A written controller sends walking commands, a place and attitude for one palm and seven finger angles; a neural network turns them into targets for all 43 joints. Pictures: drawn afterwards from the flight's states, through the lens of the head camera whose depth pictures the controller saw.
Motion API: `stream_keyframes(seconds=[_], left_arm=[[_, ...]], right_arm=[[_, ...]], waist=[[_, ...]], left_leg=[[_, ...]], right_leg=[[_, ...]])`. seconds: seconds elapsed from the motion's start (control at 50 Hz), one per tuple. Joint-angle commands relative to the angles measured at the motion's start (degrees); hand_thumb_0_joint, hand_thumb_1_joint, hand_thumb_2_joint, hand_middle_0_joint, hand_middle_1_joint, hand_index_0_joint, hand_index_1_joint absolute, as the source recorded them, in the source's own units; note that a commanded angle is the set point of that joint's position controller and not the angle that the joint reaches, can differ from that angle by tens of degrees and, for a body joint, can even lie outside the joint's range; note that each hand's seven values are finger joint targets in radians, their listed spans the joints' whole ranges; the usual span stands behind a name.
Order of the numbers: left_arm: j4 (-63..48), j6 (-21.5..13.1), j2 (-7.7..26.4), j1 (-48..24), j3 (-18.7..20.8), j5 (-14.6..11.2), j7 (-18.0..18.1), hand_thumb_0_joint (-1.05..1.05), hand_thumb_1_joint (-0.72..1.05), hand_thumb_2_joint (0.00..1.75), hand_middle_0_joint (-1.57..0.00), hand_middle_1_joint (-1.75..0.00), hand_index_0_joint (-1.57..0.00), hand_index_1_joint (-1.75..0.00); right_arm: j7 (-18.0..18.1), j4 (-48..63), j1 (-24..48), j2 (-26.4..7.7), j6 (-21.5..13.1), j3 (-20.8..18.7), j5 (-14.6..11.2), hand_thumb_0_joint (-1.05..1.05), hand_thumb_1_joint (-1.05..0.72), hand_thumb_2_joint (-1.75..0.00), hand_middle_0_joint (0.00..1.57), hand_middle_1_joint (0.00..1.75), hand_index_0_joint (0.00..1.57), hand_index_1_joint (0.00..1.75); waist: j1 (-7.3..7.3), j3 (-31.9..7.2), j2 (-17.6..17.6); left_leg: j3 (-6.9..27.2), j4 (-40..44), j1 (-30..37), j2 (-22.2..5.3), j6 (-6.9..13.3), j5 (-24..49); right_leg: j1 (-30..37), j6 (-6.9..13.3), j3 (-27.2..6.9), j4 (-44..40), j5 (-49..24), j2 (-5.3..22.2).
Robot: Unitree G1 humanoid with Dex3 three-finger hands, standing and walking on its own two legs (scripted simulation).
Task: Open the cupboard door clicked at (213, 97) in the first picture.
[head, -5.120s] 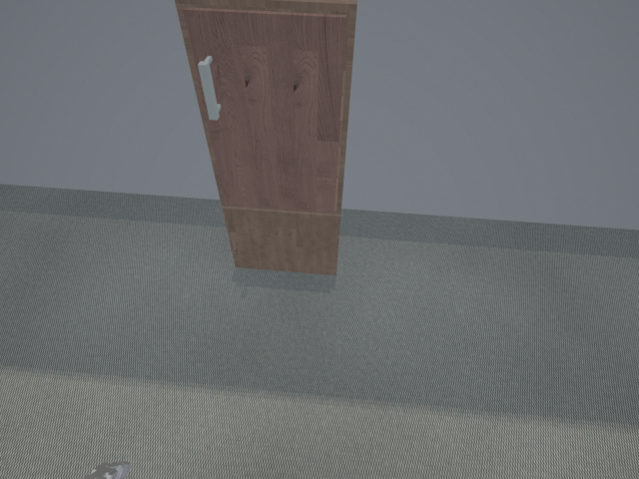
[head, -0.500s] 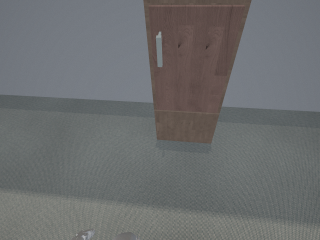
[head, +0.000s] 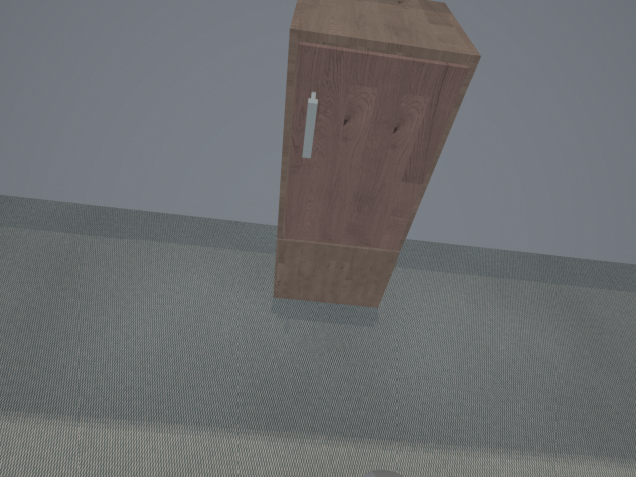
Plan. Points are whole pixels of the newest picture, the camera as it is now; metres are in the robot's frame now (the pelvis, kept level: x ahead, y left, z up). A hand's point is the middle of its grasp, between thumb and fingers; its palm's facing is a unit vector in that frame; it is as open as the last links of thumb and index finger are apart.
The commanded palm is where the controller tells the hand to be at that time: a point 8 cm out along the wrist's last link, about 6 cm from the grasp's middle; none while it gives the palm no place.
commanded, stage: take the last steps up to it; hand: left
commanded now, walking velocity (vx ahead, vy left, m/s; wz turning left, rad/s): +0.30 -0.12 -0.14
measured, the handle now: (310, 125) +0.86 +0.06 +0.00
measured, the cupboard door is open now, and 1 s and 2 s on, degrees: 0 0 0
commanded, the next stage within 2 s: come to a stop and stand still in 0.80 s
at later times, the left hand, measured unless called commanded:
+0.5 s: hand (283, 412) +0.26 +0.05 -0.18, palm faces -0.08 -0.98 -0.16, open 7.3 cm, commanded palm none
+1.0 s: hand (277, 451) +0.21 +0.06 -0.20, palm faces +0.09 -0.99 -0.12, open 7.3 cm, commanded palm none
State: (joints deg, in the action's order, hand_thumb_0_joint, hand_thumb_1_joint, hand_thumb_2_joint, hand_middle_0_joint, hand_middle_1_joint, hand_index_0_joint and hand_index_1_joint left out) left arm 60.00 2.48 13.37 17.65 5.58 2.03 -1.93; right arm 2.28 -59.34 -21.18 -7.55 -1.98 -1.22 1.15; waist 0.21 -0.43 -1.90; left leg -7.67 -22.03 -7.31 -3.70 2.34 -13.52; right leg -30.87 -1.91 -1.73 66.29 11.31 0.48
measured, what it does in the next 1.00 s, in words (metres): walks ahead: right foot, then left foot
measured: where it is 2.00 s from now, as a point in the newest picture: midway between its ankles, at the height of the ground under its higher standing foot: outside the picture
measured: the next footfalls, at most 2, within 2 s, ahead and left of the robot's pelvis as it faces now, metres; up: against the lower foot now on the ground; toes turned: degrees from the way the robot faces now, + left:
right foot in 0.42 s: +0.20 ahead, -0.20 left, +0.00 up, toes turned -12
left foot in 0.90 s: +0.38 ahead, +0.00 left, +0.00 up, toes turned +8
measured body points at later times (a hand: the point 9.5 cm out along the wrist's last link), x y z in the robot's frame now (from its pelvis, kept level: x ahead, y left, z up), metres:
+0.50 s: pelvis +0.13 -0.10 -0.02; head +0.15 -0.11 +0.43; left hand +0.27 +0.11 -0.16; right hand -0.01 -0.28 -0.18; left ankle +0.02 +0.05 -0.68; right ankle +0.16 -0.19 -0.75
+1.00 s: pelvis +0.29 -0.09 -0.02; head +0.32 -0.07 +0.43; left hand +0.21 +0.11 -0.19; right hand +0.39 -0.31 -0.16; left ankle +0.34 -0.01 -0.75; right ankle +0.19 -0.20 -0.71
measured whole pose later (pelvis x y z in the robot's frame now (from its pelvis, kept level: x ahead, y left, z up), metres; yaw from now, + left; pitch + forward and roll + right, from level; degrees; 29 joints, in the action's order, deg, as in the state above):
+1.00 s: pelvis +0.29 -0.09 -0.02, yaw -1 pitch -1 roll -1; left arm 67.4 -1.0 7.1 21.8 1.1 0.5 1.2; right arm 1.4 -58.6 -6.9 -7.4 -2.6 -0.8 1.1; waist -2.9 4.7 -1.9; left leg -9.5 -33.9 -18.3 -2.5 3.6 -14.5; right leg -13.4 -0.6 5.7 52.0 30.8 2.8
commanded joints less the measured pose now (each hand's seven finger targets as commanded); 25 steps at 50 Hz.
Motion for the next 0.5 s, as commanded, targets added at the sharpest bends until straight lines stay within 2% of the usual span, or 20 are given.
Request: stream_keyframes(seconds=[0.0, 0.08, 0.14, 0.22, 0.24, 0.26, 0.3, 0.32, 0.34, 0.36, 0.38, 0.4, 0.42, 0.44, 0.46, 0.48], left_arm=[[-2.74, -0.86, 0.79, -1.72, -0.21, -0.07, 0.19, 0.0, 0.9, 0.9, -0.2, -0.3, -0.2, -0.3], [-3.32, -0.95, 0.08, -5.96, -0.6, -0.12, -0.1, 0.0, 0.9, 0.9, -0.2, -0.3, -0.2, -0.3], [-3.83, -1.34, -1.07, -9.52, -1.38, -0.23, -0.34, 0.0, 0.9, 0.9, -0.2, -0.3, -0.2, -0.3], [-4.47, -2.18, -2.19, -13.58, -2.27, -0.64, -0.36, 0.0, 0.9, 0.9, -0.2, -0.3, -0.2, -0.3], [-4.56, -2.52, -2.45, -14.65, -2.32, -0.69, -0.33, 0.0, 0.9, 0.9, -0.2, -0.3, -0.2, -0.3], [-4.77, -2.88, -2.29, -15.32, -2.4, -0.79, -0.28, 0.0, 0.9, 0.9, -0.2, -0.3, -0.2, -0.3], [-4.55, -3.67, -2.61, -14.66, -2.25, -0.81, -0.13, 0.0, 0.9, 0.9, -0.2, -0.3, -0.2, -0.3], [-3.84, -4.09, -2.37, -12.89, -2.14, -0.84, -0.03, 0.0, 0.9, 0.9, -0.2, -0.3, -0.2, -0.3], [-1.97, -4.65, -1.47, -7.83, -1.75, -0.82, 0.16, 0.0, 0.9, 0.9, -0.2, -0.3, -0.2, -0.3], [0.66, -5.28, 1.12, -0.47, -1.3, -0.67, 0.6, 0.0, 0.9, 0.9, -0.2, -0.3, -0.2, -0.3], [2.97, -6.05, 5.81, 8.12, -0.06, -0.36, 1.38, 0.0, 0.9, 0.9, -0.2, -0.3, -0.2, -0.3], [4.51, -6.05, 11.34, 13.28, 1.06, -1.01, 2.08, 0.0, 0.9, 0.9, -0.2, -0.3, -0.2, -0.3], [4.19, -5.66, 11.06, 12.12, 0.8, -1.62, 2.47, 0.0, 0.9, 0.9, -0.2, -0.3, -0.2, -0.3], [3.28, -5.85, 8.78, 7.02, 0.59, -1.45, 2.62, 0.0, 0.9, 0.9, -0.2, -0.3, -0.2, -0.3], [2.3, -5.77, 5.78, 2.88, -0.11, -1.57, 2.82, 0.0, 0.9, 0.9, -0.2, -0.3, -0.2, -0.3], [1.48, -5.99, 2.87, -0.36, -1.13, -1.44, 2.94, 0.0, 0.9, 0.9, -0.2, -0.3, -0.2, -0.3]], right_arm=[[0.67, 0.49, -5.56, -8.33, -1.78, -2.12, -0.06, 0.0, -0.9, -0.9, 0.2, 0.3, 0.2, 0.3], [0.77, -1.95, -9.73, -7.58, -1.93, -2.16, 0.26, 0.0, -0.9, -0.9, 0.2, 0.3, 0.2, 0.3], [0.6, -3.75, -12.37, -7.09, -1.93, -2.07, 0.48, 0.0, -0.9, -0.9, 0.2, 0.3, 0.2, 0.3], [0.14, -5.17, -13.54, -7.02, -1.67, -2.16, 0.84, 0.0, -0.9, -0.9, 0.2, 0.3, 0.2, 0.3], [0.01, -5.43, -13.81, -7.09, -1.56, -2.22, 0.97, 0.0, -0.9, -0.9, 0.2, 0.3, 0.2, 0.3], [-0.17, -5.64, -13.65, -7.41, -1.45, -2.34, 1.08, 0.0, -0.9, -0.9, 0.2, 0.3, 0.2, 0.3], [-0.33, -5.63, -12.49, -7.61, -1.31, -2.58, 1.24, 0.0, -0.9, -0.9, 0.2, 0.3, 0.2, 0.3], [-0.37, -5.78, -11.84, -7.77, -1.23, -2.7, 1.11, 0.0, -0.9, -0.9, 0.2, 0.3, 0.2, 0.3], [-0.43, -5.81, -10.87, -7.87, -1.19, -2.78, 0.75, 0.0, -0.9, -0.9, 0.2, 0.3, 0.2, 0.3], [-0.88, -5.9, -10.84, -7.25, -1.33, -2.72, 0.26, 0.0, -0.9, -0.9, 0.2, 0.3, 0.2, 0.3], [-1.53, -4.95, -10.42, -4.86, -1.57, -2.25, -0.41, 0.0, -0.9, -0.9, 0.2, 0.3, 0.2, 0.3], [-1.41, -2.49, -9.43, -2.05, -1.29, -1.32, -0.76, 0.0, -0.9, -0.9, 0.2, 0.3, 0.2, 0.3], [-1.42, -1.26, -4.98, -4.17, -0.74, -1.81, -0.59, 0.0, -0.9, -0.9, 0.2, 0.3, 0.2, 0.3], [-1.64, -1.58, -3.87, -3.35, -0.73, -2.26, -0.66, 0.0, -0.9, -0.9, 0.2, 0.3, 0.2, 0.3], [-1.69, -1.46, -2.44, -3.12, -0.56, -2.51, -0.45, 0.0, -0.9, -0.9, 0.2, 0.3, 0.2, 0.3], [-1.8, -1.9, -1.87, -2.54, -0.24, -2.53, -0.04, 0.0, -0.9, -0.9, 0.2, 0.3, 0.2, 0.3]], waist=[[1.01, 6.43, 9.02], [2.4, 8.79, 8.28], [3.58, 9.9, 8.71], [4.46, 9.81, 11.36], [4.83, 9.57, 11.32], [4.94, 9.29, 12.7], [4.23, 7.96, 12.98], [3.14, 6.39, 12.31], [0.41, 2.96, 10.37], [-2.78, -1.31, 5.46], [-6.65, -7.38, -3.98], [-7.04, -11.01, -15.17], [-7.42, -7.55, -9.79], [-5.52, -4.61, -8.73], [-4.07, -0.49, -5.55], [-2.18, 3.41, -2.64]], left_leg=[[11.19, 13.58, 1.77, -13.77, -1.12, -4.49], [11.84, 14.06, 4.9, -16.37, 2.94, -1.99], [10.56, 13.64, 6.32, -16.58, 4.97, 2.1], [7.83, 12.18, 6.25, -16.19, 5.7, 6.87], [7.2, 11.37, 5.86, -15.75, 5.54, 8.47], [7.11, 10.52, 5.15, -15.78, 5.38, 9.17], [6.3, 8.1, 4.58, -15.17, 4.86, 12.17], [5.4, 5.4, 4.13, -14.52, 4.14, 15.19], [3.08, -0.87, 2.91, -13.04, 2.71, 19.82], [0.59, -9.82, -2.63, -10.53, 0.83, 20.92], [-2.87, -23.57, -15.66, -7.08, -1.42, 8.24], [-1.48, -40.26, -27.59, 0.22, -3.09, -21.4], [4.94, -47.8, -30.1, -1.2, -1.71, -20.33], [6.23, -50.74, -30.61, -3.49, -1.48, -14.75], [6.22, -51.28, -30.18, -5.07, -1.49, -10.96], [6.47, -49.2, -28.63, -6.42, -1.94, -7.18]], right_leg=[[-10.06, -0.85, -0.62, 0.67, -3.1, 2.45], [-12.97, -1.25, 0.83, -4.78, -1.81, 5.06], [-12.25, -1.0, 3.41, -11.08, -0.47, 6.3], [-7.93, -0.1, 6.26, -20.03, 1.87, 6.28], [-5.99, 0.26, 7.05, -22.7, 2.77, 5.75], [-3.76, 0.59, 7.83, -25.02, 4.01, 5.24], [1.38, 1.49, 9.48, -29.87, 4.9, 3.49], [5.84, 2.04, 10.39, -33.47, 4.11, 2.38], [14.5, 2.68, 11.62, -38.77, 1.38, 0.86], [27.5, 3.84, 10.35, -40.75, -2.01, 1.34], [42.69, 7.3, -1.54, -42.78, 2.17, 12.51], [48.94, 11.63, -20.46, -47.87, 0.39, 25.28], [43.0, 12.77, -19.94, -51.02, 0.35, 25.65], [37.0, 12.06, -16.81, -52.24, 4.83, 23.85], [31.33, 11.22, -14.18, -53.59, 7.22, 22.97], [25.64, 9.88, -7.78, -54.28, 3.17, 20.45]])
